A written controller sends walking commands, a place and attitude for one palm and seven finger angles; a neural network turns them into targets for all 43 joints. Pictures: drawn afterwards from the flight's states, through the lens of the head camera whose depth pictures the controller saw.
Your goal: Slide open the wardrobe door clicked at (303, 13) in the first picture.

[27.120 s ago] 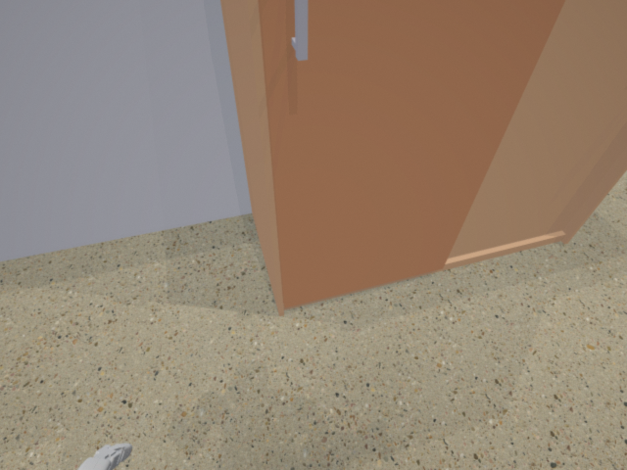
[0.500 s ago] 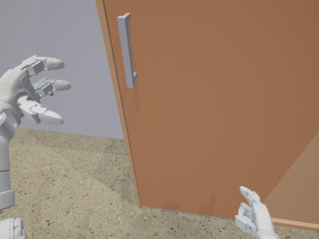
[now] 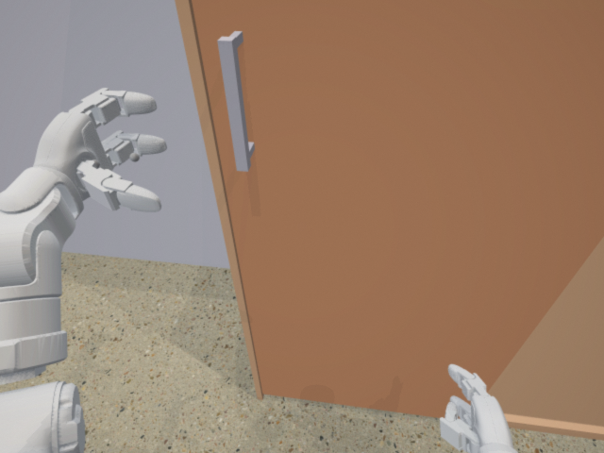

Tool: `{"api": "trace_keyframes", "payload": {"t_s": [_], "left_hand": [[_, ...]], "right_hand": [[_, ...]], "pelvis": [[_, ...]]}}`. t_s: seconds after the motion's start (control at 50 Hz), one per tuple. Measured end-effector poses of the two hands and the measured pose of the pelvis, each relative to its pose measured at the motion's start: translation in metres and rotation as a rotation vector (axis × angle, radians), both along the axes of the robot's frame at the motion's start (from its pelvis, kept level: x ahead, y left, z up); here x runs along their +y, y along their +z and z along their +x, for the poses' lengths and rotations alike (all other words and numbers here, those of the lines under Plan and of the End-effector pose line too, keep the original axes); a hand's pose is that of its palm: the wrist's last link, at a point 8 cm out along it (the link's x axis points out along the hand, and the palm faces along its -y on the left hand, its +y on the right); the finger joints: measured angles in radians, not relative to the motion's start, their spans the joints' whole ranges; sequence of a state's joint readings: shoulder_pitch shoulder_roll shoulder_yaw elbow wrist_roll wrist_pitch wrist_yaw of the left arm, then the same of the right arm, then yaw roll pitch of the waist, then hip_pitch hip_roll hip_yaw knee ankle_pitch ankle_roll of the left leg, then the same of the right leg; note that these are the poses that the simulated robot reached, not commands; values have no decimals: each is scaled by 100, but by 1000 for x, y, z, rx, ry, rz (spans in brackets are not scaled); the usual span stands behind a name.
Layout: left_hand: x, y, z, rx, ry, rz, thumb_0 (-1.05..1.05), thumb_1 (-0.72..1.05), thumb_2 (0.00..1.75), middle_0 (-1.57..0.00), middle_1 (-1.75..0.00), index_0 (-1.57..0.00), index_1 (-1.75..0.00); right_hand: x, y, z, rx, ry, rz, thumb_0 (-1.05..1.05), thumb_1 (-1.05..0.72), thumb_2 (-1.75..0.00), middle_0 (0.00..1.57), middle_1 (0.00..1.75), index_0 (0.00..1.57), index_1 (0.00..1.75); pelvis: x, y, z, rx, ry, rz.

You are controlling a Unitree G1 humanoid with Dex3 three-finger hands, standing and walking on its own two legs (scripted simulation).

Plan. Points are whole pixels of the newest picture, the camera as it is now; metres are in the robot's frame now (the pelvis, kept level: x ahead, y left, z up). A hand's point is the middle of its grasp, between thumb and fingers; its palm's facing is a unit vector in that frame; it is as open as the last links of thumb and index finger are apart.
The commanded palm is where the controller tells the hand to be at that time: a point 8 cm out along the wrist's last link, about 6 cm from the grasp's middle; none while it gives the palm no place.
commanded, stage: move the hooked fingers beside the handle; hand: left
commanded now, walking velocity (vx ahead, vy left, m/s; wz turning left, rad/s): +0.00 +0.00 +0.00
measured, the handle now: (240, 105) +0.48 +0.15 +0.27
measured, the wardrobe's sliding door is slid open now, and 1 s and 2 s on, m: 0.00 0.00 0.00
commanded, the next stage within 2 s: feel for the door with the fingertips in 1.58 s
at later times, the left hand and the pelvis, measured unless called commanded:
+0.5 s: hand (167, 135) +0.39 +0.22 +0.27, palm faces +0.07 -1.00 -0.05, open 13.9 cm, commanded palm +0.36 +0.27 +0.27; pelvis +0.00 -0.02 +0.00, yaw -1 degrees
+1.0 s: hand (184, 124) +0.42 +0.21 +0.27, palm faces +0.03 -1.00 -0.04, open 13.9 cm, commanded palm +0.39 +0.26 +0.27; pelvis +0.02 +0.00 +0.00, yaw -2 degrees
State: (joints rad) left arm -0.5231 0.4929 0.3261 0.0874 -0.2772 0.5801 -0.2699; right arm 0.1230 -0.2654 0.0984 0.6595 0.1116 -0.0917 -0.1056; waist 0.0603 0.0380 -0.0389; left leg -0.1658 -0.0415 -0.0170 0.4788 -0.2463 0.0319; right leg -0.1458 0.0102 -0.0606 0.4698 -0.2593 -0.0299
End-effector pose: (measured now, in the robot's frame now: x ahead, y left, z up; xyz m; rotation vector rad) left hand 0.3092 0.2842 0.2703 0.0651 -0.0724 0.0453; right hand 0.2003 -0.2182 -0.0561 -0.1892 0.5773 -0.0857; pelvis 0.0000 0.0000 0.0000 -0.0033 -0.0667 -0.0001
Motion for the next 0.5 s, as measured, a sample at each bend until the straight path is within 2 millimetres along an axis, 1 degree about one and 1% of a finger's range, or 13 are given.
{"api": "trace_keyframes", "payload": {"t_s": [0.1, 0.2, 0.28, 0.38, 0.5], "left_hand": [[-9, 1, 17, 43, 1, 7, -2, -50, 30, -30, -120, -31, -120], [-20, 1, 32, 53, -21, -14, -2, -50, 30, -30, -120, -31, -120], [-20, 1, 41, 53, -1, -29, -2, -50, 30, -30, -120, -31, -120], [-17, 0, 48, 49, 27, -21, -2, -49, 30, -30, -120, -31, -120], [-15, -1, 54, 53, 21, -15, -2, -49, 30, -30, -120, -31, -120]], "right_hand": [[-11, -3, -7, 16, -28, 1, 1, -91, -90, 20, 30, 21, 30], [-23, -10, -20, 42, -65, 5, 1, -91, -90, 20, 30, 21, 30], [-34, -14, -32, 71, -99, 3, 1, -91, -90, 20, 30, 21, 30], [-49, -20, -45, 107, -136, -7, 1, -91, -90, 20, 30, 21, 30], [-61, -24, -54, 141, -168, -23, 1, -91, -90, 20, 30, 20, 30]], "pelvis": [[-4, 1, -3, 9, 0, 1], [-9, 1, -3, 20, -7, 3], [-13, 1, 0, 27, -15, 5], [-18, 1, 2, 33, -23, 5], [-19, 1, 4, 41, -23, 3]]}}
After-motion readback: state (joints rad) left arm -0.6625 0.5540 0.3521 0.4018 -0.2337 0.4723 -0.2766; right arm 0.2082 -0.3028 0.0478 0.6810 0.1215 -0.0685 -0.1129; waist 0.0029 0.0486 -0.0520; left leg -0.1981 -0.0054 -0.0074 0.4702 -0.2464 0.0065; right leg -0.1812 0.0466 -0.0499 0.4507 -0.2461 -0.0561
